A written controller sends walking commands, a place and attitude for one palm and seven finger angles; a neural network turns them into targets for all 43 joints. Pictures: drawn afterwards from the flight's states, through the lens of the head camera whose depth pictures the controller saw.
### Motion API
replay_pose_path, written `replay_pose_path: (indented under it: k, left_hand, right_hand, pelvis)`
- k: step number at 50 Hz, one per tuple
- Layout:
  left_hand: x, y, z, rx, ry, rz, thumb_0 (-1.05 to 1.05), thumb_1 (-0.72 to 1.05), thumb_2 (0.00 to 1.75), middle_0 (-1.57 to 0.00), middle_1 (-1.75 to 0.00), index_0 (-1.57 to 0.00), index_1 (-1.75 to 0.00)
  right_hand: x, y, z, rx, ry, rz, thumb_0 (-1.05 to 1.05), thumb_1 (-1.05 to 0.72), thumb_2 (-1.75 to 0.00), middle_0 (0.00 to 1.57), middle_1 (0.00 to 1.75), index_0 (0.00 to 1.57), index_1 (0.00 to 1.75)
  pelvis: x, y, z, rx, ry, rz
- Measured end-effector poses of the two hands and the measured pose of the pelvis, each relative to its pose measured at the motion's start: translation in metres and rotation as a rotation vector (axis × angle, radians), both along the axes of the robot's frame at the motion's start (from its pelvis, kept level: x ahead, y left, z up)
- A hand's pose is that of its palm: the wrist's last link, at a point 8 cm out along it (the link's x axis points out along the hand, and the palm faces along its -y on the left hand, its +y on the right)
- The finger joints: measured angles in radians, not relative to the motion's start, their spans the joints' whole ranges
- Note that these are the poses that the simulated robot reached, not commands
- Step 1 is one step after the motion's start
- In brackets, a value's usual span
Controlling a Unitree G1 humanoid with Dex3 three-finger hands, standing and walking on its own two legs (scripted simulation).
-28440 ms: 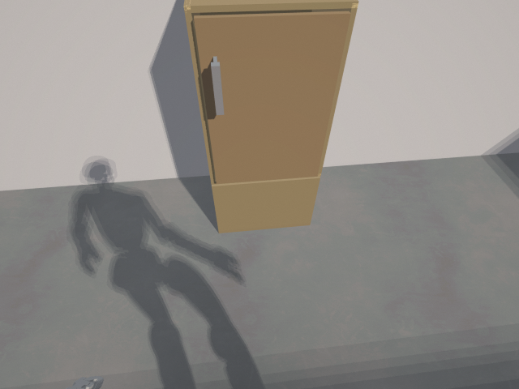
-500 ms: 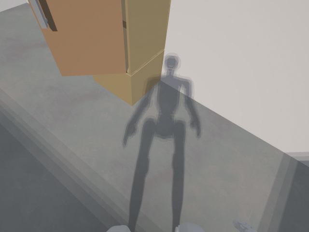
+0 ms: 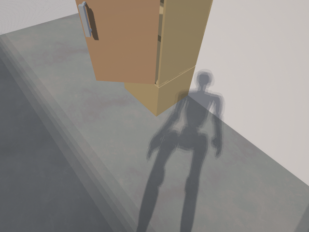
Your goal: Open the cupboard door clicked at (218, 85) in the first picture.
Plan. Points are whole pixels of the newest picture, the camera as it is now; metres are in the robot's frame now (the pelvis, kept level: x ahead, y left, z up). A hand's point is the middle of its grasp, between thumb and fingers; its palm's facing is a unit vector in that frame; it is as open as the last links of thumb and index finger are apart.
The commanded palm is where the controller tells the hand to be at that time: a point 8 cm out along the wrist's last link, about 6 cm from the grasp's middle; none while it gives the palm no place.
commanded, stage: take the last steps up to it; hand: left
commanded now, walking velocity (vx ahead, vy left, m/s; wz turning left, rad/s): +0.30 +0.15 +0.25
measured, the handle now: (86, 19) +1.01 +0.41 +0.02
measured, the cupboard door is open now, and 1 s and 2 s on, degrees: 46 46 46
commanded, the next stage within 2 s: come to a stop and stand still in 1.20 s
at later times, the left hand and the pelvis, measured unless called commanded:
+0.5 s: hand (89, 224) +0.16 +0.20 -0.16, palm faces +0.14 -0.97 -0.21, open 7.4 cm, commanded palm none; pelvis +0.10 +0.00 +0.00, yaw +6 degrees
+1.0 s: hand (69, 179) +0.28 +0.30 -0.16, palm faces +0.15 -0.97 -0.19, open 7.4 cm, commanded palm none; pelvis +0.27 +0.11 +0.01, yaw +5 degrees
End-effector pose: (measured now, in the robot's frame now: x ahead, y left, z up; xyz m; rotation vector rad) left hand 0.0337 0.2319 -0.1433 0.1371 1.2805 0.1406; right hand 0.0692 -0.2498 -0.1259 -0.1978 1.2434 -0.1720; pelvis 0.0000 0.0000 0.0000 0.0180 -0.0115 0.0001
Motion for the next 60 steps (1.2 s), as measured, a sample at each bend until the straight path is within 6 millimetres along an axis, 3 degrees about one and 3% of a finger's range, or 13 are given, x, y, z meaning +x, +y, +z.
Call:
replay_pose_path:
  k: [4,7,16,21,25,30,36,40,43,46,49,56,60]
  left_hand:
    - [-0.015,0.017,-0.015,-0.017,0.062,0.049,0.01,0.90,0.90,-0.20,-0.30,-0.20,-0.30]
    - [-0.008,0.027,-0.009,-0.008,0.076,0.056,0.01,0.90,0.90,-0.20,-0.30,-0.20,-0.30]
    - [0.069,0.029,0.017,0.027,-0.053,0.035,0.01,0.91,0.90,-0.19,-0.30,-0.20,-0.30]
    - [0.110,0.019,0.014,0.055,-0.138,0.042,0.01,0.91,0.90,-0.19,-0.30,-0.20,-0.30]
    - [0.106,0.011,0.017,0.042,-0.110,0.096,0.00,0.90,0.90,-0.19,-0.30,-0.20,-0.30]
    - [0.083,0.013,0.015,0.008,0.020,0.157,0.00,0.92,0.90,-0.20,-0.30,-0.20,-0.30]
    - [0.059,0.033,0.002,-0.046,0.179,0.235,0.00,0.91,0.90,-0.20,-0.30,-0.20,-0.30]
    - [0.064,0.060,-0.016,-0.062,0.272,0.239,0.01,0.91,0.90,-0.20,-0.30,-0.20,-0.30]
    - [0.099,0.082,-0.015,-0.042,0.256,0.211,0.01,0.91,0.90,-0.20,-0.30,-0.20,-0.30]
    - [0.153,0.101,-0.006,-0.019,0.164,0.183,0.01,0.91,0.90,-0.19,-0.30,-0.20,-0.30]
    - [0.214,0.113,0.005,0.000,0.056,0.147,0.01,0.91,0.90,-0.19,-0.30,-0.19,-0.30]
    - [0.348,0.117,0.020,0.038,-0.146,0.052,0.01,0.91,0.90,-0.19,-0.30,-0.19,-0.30]
    - [0.389,0.113,0.019,0.046,-0.202,0.046,0.00,0.91,0.90,-0.19,-0.30,-0.20,-0.30]
  right_hand:
    - [0.012,0.013,-0.002,-0.028,-0.025,0.049,0.00,-0.90,-0.90,0.19,0.30,0.19,0.30]
    - [0.007,0.021,0.002,-0.027,-0.011,0.051,0.00,-0.90,-0.90,0.20,0.30,0.20,0.30]
    - [-0.017,0.031,-0.008,0.044,0.146,0.020,0.00,-0.90,-0.90,0.20,0.30,0.20,0.30]
    - [-0.007,0.022,-0.029,0.075,0.214,0.013,0.00,-0.90,-0.90,0.20,0.30,0.20,0.30]
    - [0.037,0.018,-0.022,0.061,0.203,0.043,0.01,-0.90,-0.90,0.20,0.30,0.20,0.30]
    - [0.118,0.028,-0.003,0.047,0.088,0.089,0.01,-0.91,-0.90,0.19,0.30,0.19,0.30]
    - [0.222,0.071,0.006,0.030,-0.045,0.190,0.00,-0.91,-0.90,0.19,0.30,0.19,0.30]
    - [0.273,0.104,-0.001,0.002,-0.148,0.214,0.00,-0.91,-0.90,0.19,0.30,0.19,0.30]
    - [0.280,0.122,-0.001,0.011,-0.143,0.193,0.00,-0.91,-0.90,0.19,0.30,0.19,0.30]
    - [0.274,0.133,-0.002,0.026,-0.093,0.153,0.00,-0.91,-0.90,0.19,0.30,0.20,0.30]
    - [0.267,0.130,-0.003,0.021,-0.034,0.114,-0.01,-0.94,-0.90,0.20,0.30,0.20,0.30]
    - [0.245,0.123,-0.020,0.056,0.151,0.038,0.00,-0.92,-0.90,0.20,0.30,0.20,0.30]
    - [0.254,0.122,-0.029,0.068,0.233,0.020,0.00,-0.91,-0.90,0.20,0.30,0.20,0.30]
  pelvis:
    - [0.006,0.012,-0.009,-0.011,0.006,0.018]
    - [0.014,0.015,-0.003,-0.015,0.010,0.030]
    - [0.053,0.012,0.006,-0.014,0.007,0.056]
    - [0.082,0.001,-0.008,0.000,-0.010,0.084]
    - [0.104,0.004,0.000,-0.011,-0.013,0.112]
    - [0.136,0.017,0.011,-0.003,0.006,0.129]
    - [0.179,0.053,0.005,-0.008,0.009,0.136]
    - [0.206,0.082,-0.013,-0.022,0.001,0.121]
    - [0.222,0.093,-0.009,-0.012,0.003,0.105]
    - [0.240,0.101,-0.001,-0.008,0.009,0.101]
    - [0.260,0.107,0.005,-0.001,0.013,0.096]
    - [0.315,0.106,0.000,0.025,-0.002,0.095]
    - [0.344,0.104,-0.007,0.006,-0.014,0.107]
